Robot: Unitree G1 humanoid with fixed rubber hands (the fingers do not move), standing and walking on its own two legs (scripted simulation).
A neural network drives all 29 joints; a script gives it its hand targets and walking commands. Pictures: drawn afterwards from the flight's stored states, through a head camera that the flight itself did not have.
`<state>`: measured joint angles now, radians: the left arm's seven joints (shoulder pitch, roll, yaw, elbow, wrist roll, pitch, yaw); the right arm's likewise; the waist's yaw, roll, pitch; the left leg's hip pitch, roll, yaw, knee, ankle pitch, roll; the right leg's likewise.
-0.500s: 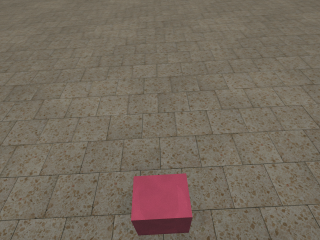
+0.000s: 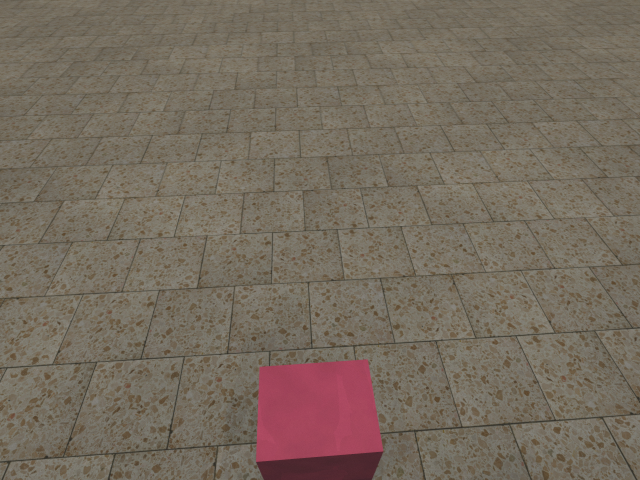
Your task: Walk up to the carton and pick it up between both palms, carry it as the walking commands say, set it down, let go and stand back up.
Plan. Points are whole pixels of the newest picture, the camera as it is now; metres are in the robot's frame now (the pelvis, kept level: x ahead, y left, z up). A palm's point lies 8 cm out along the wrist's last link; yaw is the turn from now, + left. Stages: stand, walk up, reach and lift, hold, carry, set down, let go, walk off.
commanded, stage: walk up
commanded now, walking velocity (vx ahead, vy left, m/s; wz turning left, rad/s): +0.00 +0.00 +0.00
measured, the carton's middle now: (317, 424) +0.43 +0.01 -0.64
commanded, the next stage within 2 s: stand in 0.30 s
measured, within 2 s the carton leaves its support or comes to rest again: neither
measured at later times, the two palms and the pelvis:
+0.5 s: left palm out of the picture -0.02 +0.19 -0.15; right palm out of the picture -0.01 -0.24 -0.14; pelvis +0.01 -0.02 +0.00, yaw +1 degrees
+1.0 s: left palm out of the picture -0.02 +0.22 -0.15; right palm out of the picture -0.05 -0.23 -0.14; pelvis -0.01 -0.01 +0.00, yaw +0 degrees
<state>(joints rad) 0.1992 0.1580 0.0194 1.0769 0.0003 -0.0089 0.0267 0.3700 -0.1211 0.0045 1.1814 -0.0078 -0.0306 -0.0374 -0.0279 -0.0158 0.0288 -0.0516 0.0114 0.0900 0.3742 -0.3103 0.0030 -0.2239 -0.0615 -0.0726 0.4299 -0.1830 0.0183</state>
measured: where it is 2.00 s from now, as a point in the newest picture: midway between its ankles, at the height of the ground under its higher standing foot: outside the picture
